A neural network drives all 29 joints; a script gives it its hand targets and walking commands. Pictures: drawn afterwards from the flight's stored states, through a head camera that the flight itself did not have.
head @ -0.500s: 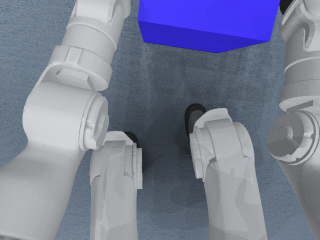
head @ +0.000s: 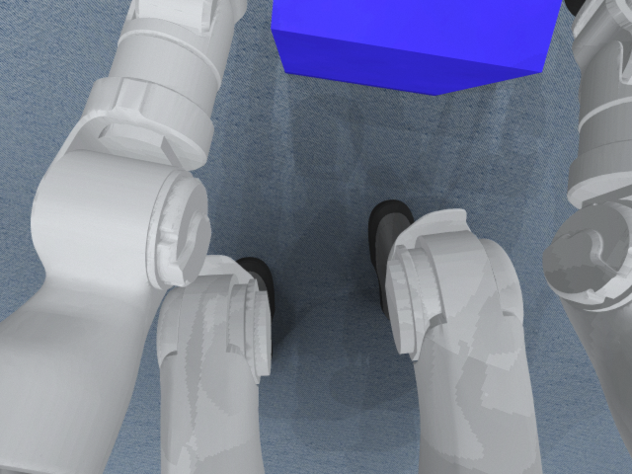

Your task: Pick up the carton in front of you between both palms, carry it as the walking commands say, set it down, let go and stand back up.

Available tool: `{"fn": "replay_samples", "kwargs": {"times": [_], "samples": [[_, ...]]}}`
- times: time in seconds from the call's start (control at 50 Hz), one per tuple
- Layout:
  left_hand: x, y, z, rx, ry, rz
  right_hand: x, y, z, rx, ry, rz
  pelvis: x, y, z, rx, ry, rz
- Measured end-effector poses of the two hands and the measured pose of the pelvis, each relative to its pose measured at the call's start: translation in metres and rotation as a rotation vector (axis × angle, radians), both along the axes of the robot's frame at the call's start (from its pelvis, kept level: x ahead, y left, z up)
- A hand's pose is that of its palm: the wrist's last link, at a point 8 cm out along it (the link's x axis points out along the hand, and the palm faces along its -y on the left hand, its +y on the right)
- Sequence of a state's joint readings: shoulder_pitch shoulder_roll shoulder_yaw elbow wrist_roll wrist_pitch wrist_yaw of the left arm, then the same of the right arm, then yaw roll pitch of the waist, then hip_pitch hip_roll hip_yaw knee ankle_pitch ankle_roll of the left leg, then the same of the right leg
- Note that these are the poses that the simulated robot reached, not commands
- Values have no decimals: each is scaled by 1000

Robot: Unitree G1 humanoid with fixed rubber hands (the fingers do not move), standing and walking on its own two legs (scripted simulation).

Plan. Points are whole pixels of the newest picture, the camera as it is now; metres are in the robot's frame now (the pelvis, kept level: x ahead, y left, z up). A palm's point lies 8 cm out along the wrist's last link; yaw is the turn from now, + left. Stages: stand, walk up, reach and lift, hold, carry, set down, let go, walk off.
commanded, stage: set down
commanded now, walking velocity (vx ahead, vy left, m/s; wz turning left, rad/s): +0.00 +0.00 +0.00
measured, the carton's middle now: out of the picture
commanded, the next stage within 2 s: let go in 1.44 s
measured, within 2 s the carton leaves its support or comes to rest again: neither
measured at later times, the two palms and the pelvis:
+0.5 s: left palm out of the picture +0.60 +0.00 -0.17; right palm out of the picture +0.50 -0.36 -0.17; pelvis +0.00 -0.02 -0.01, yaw -1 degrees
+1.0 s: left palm out of the picture +0.62 -0.01 +0.00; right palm out of the picture +0.50 -0.37 +0.00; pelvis +0.01 -0.02 +0.10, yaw -2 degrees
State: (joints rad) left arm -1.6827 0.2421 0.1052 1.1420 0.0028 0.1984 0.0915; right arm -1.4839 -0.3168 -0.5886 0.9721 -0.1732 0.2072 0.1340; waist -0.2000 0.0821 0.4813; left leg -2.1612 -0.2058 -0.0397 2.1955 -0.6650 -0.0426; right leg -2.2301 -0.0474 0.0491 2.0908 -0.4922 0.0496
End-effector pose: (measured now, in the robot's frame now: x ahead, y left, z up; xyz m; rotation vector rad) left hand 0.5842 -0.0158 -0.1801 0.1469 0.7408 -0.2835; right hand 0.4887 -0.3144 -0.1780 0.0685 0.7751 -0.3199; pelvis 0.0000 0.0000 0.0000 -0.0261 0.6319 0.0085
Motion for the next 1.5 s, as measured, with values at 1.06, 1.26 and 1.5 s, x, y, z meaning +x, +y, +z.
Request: {"fn": "replay_samples", "kwargs": {"times": [1.06, 1.26, 1.5], "samples": [[40, 8, 192, 57, -130, 77, 10, -59, 191, -64, -125, -122, 9, -17, 114, 63, 166, -87], [40, 6, 253, 60, -126, 72, 6, -65, 254, -62, -129, -124, 24, -20, 169, 65, 188, -96], [36, 13, 325, 66, -113, 78, 1, -65, 323, -57, -130, -108, 32, -23, 234, 69, 167, -107]]}}
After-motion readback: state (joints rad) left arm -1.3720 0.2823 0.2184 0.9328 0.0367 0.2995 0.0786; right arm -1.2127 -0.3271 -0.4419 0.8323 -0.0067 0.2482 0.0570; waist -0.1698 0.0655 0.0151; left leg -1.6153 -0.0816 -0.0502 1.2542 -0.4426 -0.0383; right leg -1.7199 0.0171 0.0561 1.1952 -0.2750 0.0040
